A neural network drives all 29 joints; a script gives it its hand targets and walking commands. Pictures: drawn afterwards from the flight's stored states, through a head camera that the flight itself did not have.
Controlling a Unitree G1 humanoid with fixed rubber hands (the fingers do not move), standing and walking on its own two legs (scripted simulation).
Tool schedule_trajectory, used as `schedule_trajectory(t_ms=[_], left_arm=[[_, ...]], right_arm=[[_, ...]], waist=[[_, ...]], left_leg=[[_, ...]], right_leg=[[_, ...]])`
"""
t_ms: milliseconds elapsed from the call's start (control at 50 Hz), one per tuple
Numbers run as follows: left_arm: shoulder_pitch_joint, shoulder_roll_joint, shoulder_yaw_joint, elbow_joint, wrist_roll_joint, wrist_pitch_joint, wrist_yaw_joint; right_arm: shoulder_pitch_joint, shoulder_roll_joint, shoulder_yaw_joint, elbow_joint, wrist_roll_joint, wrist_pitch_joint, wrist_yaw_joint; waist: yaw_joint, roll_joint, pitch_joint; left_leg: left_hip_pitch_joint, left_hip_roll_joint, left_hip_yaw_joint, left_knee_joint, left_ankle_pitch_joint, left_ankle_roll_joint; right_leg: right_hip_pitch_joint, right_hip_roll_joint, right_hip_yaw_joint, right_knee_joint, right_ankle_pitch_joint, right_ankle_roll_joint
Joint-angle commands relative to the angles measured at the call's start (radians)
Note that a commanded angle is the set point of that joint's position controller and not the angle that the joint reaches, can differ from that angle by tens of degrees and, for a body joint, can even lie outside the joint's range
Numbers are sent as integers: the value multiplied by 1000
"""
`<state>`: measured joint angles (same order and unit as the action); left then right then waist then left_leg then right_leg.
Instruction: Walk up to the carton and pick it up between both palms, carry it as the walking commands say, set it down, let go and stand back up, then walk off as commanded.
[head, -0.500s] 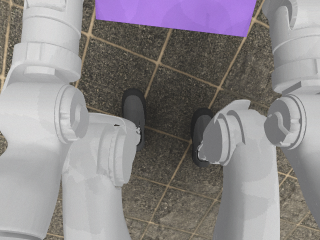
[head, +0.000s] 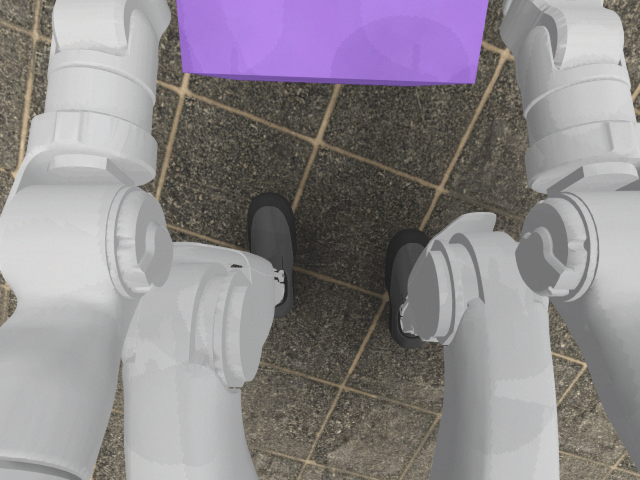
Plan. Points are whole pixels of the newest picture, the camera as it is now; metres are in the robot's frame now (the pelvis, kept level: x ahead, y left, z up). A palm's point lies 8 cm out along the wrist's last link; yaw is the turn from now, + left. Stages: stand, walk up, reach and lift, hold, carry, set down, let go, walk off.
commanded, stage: set down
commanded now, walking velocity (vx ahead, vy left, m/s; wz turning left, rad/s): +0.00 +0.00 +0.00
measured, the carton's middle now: out of the picture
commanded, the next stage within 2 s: none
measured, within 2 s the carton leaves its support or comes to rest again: neither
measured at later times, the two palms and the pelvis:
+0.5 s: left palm out of the picture +0.56 +0.17 -0.19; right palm out of the picture +0.54 -0.16 -0.20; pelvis +0.00 +0.00 +0.00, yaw -1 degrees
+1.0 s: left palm out of the picture +0.55 +0.17 -0.19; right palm out of the picture +0.54 -0.16 -0.20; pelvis +0.00 +0.00 -0.01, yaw -1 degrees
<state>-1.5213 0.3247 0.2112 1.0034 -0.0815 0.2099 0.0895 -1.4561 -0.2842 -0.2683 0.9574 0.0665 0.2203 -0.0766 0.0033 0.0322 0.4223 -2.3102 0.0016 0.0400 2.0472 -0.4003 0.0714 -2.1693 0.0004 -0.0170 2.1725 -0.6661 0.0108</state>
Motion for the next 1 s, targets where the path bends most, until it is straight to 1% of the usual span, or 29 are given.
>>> schedule_trajectory(t_ms=[0, 40, 60, 80, 100, 140, 180, 200, 220, 300, 340, 380, 440, 460, 500, 520, 540, 560, 580, 600, 640, 680, 700, 720, 820, 860, 900, 960, 980], left_arm=[[-373, -890, -308, 24, -71, -6, -323], [-364, -853, -295, 36, -58, -12, -326], [-364, -870, -304, 35, -60, -12, -329], [-334, -890, -278, 88, -50, 1, -334], [-363, -876, -305, 31, -61, -8, -334], [-379, -847, -288, 28, -57, -16, -331], [-337, -871, -275, 80, -36, -6, -330], [-338, -844, -264, 63, -36, -12, -333], [-328, -862, -277, 68, -40, -9, -331], [-375, -850, -283, 27, -38, -22, -323], [-339, -855, -268, 81, -40, -15, -328], [-356, -827, -255, 74, -38, -21, -329], [-341, -819, -243, 82, -16, -20, -330], [-332, -801, -233, 110, -11, -18, -321], [-343, -777, -237, 84, -14, -24, -328], [-351, -815, -245, 91, -23, -17, -329], [-365, -782, -243, 74, -14, -25, -324], [-342, -780, -233, 103, -12, -26, -321], [-347, -794, -241, 92, -14, -24, -325], [-348, -785, -230, 84, -23, -29, -323], [-343, -777, -226, 110, -19, -26, -327], [-332, -739, -210, 108, -2, -27, -322], [-358, -755, -228, 106, -9, -28, -320], [-370, -721, -217, 96, -15, -32, -310], [-323, -608, -198, 134, -25, -55, -288], [-335, -524, -195, 112, -8, -67, -263], [-296, -488, -178, 119, -20, -76, -242], [-275, -209, -131, 99, -20, -114, -163], [-262, -133, -123, 89, -31, -125, -137]], right_arm=[[-477, 813, 255, -138, -1, -44, 282], [-462, 837, 259, -101, 0, -38, 282], [-479, 811, 245, -141, 1, -51, 281], [-460, 818, 238, -112, -27, -37, 280], [-445, 843, 234, -113, -13, -39, 279], [-453, 841, 241, -114, -7, -39, 281], [-423, 816, 208, -66, -22, -42, 281], [-425, 820, 214, -90, -29, -43, 281], [-413, 811, 218, -82, -25, -40, 285], [-427, 799, 205, -69, -23, -46, 282], [-418, 788, 200, -74, -48, -49, 279], [-427, 802, 220, -83, -43, -48, 278], [-385, 796, 183, -30, -61, -40, 277], [-379, 792, 179, -16, -74, -35, 275], [-398, 787, 174, -37, -63, -36, 279], [-389, 762, 179, -42, -67, -46, 272], [-420, 794, 181, -62, -52, -48, 277], [-392, 775, 162, -41, -68, -46, 275], [-410, 765, 174, -58, -62, -50, 270], [-410, 760, 185, -69, -64, -50, 265], [-392, 745, 168, -41, -73, -49, 266], [-375, 745, 154, -18, -74, -47, 266], [-368, 714, 144, -16, -80, -50, 258], [-394, 682, 140, -22, -73, -55, 256], [-349, 593, 117, -6, -99, -75, 218], [-329, 532, 93, 28, -83, -85, 208], [-306, 462, 82, 27, -79, -103, 179], [-281, 211, 57, -9, -86, -136, 102], [-259, 123, 54, -2, -60, -152, 70]], waist=[[-158, -43, -1130], [-131, -64, -1108], [-134, -23, -1105], [-154, -44, -1070], [-166, -32, -1099], [-131, -54, -1074], [-146, -14, -1019], [-131, -46, -1016], [-156, -22, -1030], [-140, -8, -1014], [-160, -27, -983], [-141, -52, -989], [-148, -38, -922], [-156, -72, -917], [-145, -46, -905], [-171, -38, -924], [-127, -37, -921], [-163, -45, -917], [-144, -32, -921], [-157, -70, -933], [-177, -50, -901], [-152, -56, -865], [-174, -13, -884], [-162, -31, -884], [-196, -61, -895], [-156, -27, -882], [-174, -50, -940], [-172, -69, -983], [-171, -42, -1032]], left_leg=[[681, -79, -75, 49, 189, -36], [670, -74, -72, 45, 180, -35], [680, -79, -63, 54, 208, -39], [654, -82, -72, 45, 171, -38], [655, -79, -69, 50, 172, -36], [669, -76, -76, 43, 169, -29], [649, -73, -70, 41, 140, -40], [654, -77, -76, 38, 162, -30], [668, -77, -74, 46, 154, -36], [658, -73, -75, 53, 162, -40], [641, -78, -73, 47, 154, -42], [625, -80, -69, 49, 143, -36], [602, -79, -72, 51, 117, -36], [624, -75, -85, 43, 92, -31], [624, -71, -83, 38, 116, -36], [625, -75, -78, 57, 126, -41], [631, -80, -70, 48, 107, -38], [652, -72, -87, 45, 114, -34], [603, -76, -67, 60, 96, -43], [617, -77, -78, 55, 118, -36], [612, -73, -77, 63, 119, -45], [596, -69, -83, 52, 93, -37], [623, -72, -77, 63, 99, -49], [654, -68, -83, 51, 101, -48], [651, -68, -85, 61, 116, -46], [676, -57, -83, 47, 107, -56], [689, -57, -88, 53, 98, -55], [742, -54, -73, 58, 154, -66], [762, -45, -75, 65, 172, -71]], right_leg=[[264, 79, -18, -169, 313, -28], [240, 77, -16, -167, 304, -17], [227, 87, -13, -173, 320, -27], [247, 82, -12, -185, 294, -28], [251, 86, -12, -177, 308, -29], [235, 81, -8, -174, 289, -26], [196, 85, -15, -171, 261, -29], [192, 88, -16, -172, 278, -24], [198, 83, -18, -167, 269, -28], [181, 85, -7, -155, 276, -33], [200, 90, -17, -171, 276, -32], [223, 85, -7, -171, 285, -28], [183, 86, -10, -173, 256, -30], [178, 85, -23, -167, 220, -24], [180, 82, -12, -167, 247, -26], [189, 87, -17, -164, 269, -30], [187, 90, -14, -167, 244, -29], [163, 86, -22, -162, 244, -24], [201, 85, -7, -163, 245, -30], [218, 85, -15, -166, 257, -21], [207, 84, -12, -167, 266, -24], [194, 81, -13, -163, 251, -22], [180, 85, -11, -165, 245, -31], [182, 85, -16, -170, 230, -26], [228, 79, -19, -173, 264, -15], [198, 78, -18, -166, 242, -16], [268, 69, -20, -166, 244, -17], [308, 68, -25, -174, 285, 6], [333, 62, -20, -171, 304, 5]])
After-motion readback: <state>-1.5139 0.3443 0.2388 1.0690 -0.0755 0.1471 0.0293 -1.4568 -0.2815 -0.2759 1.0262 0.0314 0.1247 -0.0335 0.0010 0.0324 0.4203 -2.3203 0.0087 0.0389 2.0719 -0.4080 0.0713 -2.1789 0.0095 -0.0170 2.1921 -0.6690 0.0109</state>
